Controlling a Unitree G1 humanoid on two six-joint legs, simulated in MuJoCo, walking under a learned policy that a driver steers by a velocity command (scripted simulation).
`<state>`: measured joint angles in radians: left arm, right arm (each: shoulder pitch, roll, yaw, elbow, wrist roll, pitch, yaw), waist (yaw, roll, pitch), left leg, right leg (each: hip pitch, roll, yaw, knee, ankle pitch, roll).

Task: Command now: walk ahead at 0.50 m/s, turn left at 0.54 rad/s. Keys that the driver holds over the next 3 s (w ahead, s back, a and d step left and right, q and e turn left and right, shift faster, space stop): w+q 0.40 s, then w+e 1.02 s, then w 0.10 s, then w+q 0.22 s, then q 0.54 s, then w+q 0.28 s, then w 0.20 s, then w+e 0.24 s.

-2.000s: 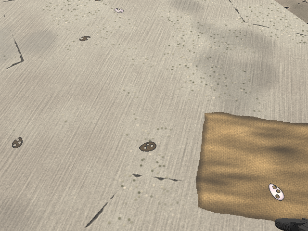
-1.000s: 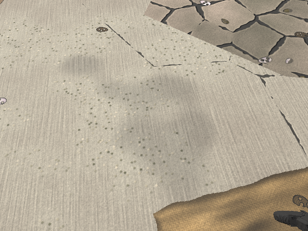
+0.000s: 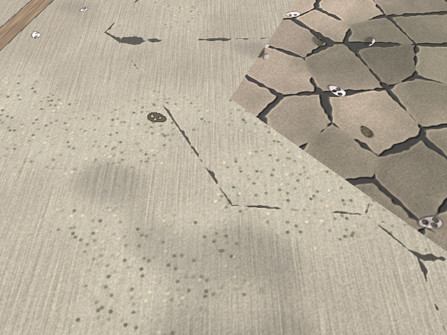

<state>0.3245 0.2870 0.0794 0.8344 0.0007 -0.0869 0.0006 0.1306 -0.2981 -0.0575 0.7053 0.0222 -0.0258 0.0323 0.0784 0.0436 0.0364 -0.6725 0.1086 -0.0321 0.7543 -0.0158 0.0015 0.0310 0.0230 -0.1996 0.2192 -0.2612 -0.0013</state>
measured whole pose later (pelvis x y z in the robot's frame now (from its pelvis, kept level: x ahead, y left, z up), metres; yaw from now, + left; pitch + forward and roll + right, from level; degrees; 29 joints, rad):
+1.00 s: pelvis +0.57 +0.08 +0.01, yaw +4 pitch +2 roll +0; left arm 0.37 0.28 0.05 0.78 -0.02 -0.05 0.00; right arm 0.08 -0.29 -0.04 0.66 -0.01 -0.10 0.01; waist 0.08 0.03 0.04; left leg -0.63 0.05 -0.12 0.61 -0.01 -0.06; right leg -0.12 0.11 0.14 0.33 -0.23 -0.08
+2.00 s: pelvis +1.07 +0.01 +0.00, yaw -6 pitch +1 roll -3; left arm 0.24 0.27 0.07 0.79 0.01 -0.06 0.02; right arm 0.14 -0.29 -0.06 0.76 0.01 -0.02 0.03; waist 0.04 0.04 0.07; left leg -0.61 0.08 0.00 0.72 -0.04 -0.03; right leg -0.06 0.02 -0.21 0.30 -0.25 -0.02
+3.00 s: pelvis +1.35 +0.08 -0.01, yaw +16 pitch +3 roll +1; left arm 0.48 0.28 0.05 0.90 -0.02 -0.05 0.00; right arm 0.04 -0.25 -0.04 0.59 0.00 -0.08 0.03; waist 0.10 -0.01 0.03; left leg -0.44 0.00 0.02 0.55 -0.15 0.01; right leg -0.13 -0.07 0.06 0.69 -0.46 0.03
